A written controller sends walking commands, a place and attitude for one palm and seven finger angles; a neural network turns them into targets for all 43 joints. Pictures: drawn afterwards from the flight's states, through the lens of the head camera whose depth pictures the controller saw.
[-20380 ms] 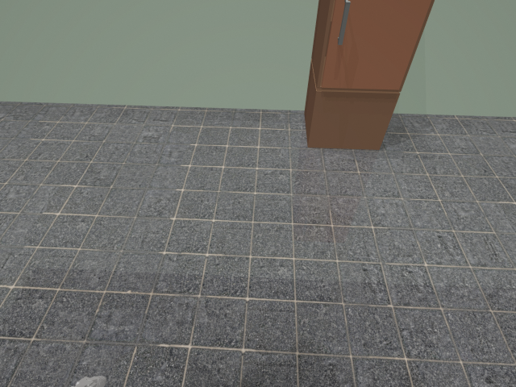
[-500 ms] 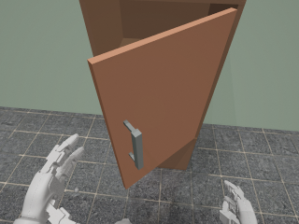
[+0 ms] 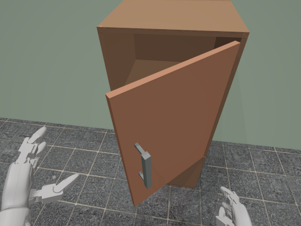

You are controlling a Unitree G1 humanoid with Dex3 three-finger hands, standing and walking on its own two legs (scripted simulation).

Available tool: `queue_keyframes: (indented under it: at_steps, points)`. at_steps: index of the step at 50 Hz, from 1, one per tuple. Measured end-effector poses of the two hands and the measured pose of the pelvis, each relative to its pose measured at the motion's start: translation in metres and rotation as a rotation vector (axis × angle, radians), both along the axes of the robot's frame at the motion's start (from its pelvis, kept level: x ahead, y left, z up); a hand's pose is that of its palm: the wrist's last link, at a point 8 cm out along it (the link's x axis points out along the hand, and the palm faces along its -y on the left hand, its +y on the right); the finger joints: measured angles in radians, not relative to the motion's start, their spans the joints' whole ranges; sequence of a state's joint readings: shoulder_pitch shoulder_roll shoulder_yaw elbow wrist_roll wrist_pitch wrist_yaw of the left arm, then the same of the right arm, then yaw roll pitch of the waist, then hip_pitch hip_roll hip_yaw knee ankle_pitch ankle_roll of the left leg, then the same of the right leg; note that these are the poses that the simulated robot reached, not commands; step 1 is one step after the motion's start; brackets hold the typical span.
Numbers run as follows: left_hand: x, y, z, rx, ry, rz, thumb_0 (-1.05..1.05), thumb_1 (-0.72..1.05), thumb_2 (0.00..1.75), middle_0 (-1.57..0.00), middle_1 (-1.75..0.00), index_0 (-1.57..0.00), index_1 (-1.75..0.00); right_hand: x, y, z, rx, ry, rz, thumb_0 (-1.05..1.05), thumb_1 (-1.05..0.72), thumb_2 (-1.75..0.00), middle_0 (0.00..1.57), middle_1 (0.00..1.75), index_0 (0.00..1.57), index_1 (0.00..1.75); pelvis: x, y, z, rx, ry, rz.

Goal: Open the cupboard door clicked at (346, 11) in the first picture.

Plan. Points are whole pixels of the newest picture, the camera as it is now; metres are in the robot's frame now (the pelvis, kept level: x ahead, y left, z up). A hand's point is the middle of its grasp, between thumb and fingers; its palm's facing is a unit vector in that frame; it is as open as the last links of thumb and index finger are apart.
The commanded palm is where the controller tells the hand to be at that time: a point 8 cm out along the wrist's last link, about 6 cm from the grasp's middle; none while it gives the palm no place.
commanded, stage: draw the hand back to the body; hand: left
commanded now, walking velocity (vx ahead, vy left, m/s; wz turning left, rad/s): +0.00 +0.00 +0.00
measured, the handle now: (143, 167) +0.29 +0.06 -0.01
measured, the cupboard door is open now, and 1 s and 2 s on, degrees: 44 44 44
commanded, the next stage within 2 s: step back with the hand held close in 0.64 s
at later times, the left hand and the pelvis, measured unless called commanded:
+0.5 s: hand (44, 158) +0.20 +0.24 +0.16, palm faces +0.43 -0.81 -0.39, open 7.6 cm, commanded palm +0.15 +0.28 +0.18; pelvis +0.01 -0.02 +0.01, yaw -1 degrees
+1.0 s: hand (35, 166) +0.18 +0.24 +0.17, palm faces +0.37 -0.80 -0.48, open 7.5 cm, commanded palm +0.12 +0.29 +0.19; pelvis -0.02 -0.01 +0.02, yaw +0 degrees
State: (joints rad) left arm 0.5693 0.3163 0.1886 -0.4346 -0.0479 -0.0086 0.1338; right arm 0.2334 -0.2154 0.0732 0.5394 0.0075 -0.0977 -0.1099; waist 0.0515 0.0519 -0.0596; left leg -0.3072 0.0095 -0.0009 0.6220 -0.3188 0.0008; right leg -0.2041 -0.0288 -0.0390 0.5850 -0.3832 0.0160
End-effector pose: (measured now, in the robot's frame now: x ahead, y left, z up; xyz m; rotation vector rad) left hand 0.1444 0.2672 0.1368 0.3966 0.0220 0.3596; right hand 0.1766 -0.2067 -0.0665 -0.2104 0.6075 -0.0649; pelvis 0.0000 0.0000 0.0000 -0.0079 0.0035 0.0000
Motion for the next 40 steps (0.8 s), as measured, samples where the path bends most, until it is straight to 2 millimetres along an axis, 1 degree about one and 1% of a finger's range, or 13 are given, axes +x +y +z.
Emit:
queue_keyframes:
  at_steps: [9, 16, 20, 25, 31, 40]
  points:
    - [0.010, 0.012, 0.032, 0.060, -0.084, 0.038, 0.00, 0.45, 0.71, -0.19, -0.30, -0.19, -0.30, 0.012, -0.011, 0.007, -0.008, 0.001, -0.003, 0.01, -0.90, -0.90, 0.20, 0.30, 0.20, 0.30, 0.008, -0.005, 0.009, 0.007, -0.031, -0.009]
    - [0.013, 0.019, 0.053, 0.100, -0.156, 0.076, 0.01, 0.69, 0.82, -0.20, -0.30, -0.20, -0.30, 0.015, -0.024, 0.008, -0.017, 0.018, -0.013, 0.01, -0.91, -0.90, 0.20, 0.30, 0.20, 0.30, 0.010, -0.011, 0.012, 0.009, -0.044, -0.012]
    - [0.014, 0.016, 0.050, 0.081, -0.147, 0.081, 0.01, 0.79, 0.86, -0.20, -0.30, -0.20, -0.30, 0.013, -0.029, 0.007, -0.014, 0.030, -0.022, 0.01, -0.91, -0.90, 0.20, 0.30, 0.20, 0.30, 0.009, -0.014, 0.013, 0.010, -0.048, -0.014]
    - [0.013, 0.008, 0.044, 0.064, -0.118, 0.059, 0.01, 0.85, 0.89, -0.20, -0.30, -0.20, -0.30, 0.008, -0.035, 0.006, -0.017, 0.041, -0.035, 0.01, -0.91, -0.90, 0.20, 0.30, 0.20, 0.30, 0.007, -0.017, 0.014, 0.011, -0.052, -0.017]
    - [0.009, 0.006, 0.046, 0.074, -0.128, 0.058, 0.01, 0.88, 0.90, -0.21, -0.30, -0.21, -0.30, 0.002, -0.038, 0.005, -0.015, 0.047, -0.044, 0.01, -0.91, -0.90, 0.20, 0.30, 0.20, 0.30, 0.005, -0.020, 0.014, 0.009, -0.063, -0.016]
    - [0.004, 0.006, 0.051, 0.083, -0.149, 0.059, 0.02, 0.88, 0.90, -0.21, -0.30, -0.21, -0.30, -0.004, -0.037, 0.004, -0.010, 0.048, -0.040, 0.01, -0.91, -0.90, 0.20, 0.30, 0.20, 0.30, -0.002, -0.021, 0.015, 0.006, -0.070, -0.011]
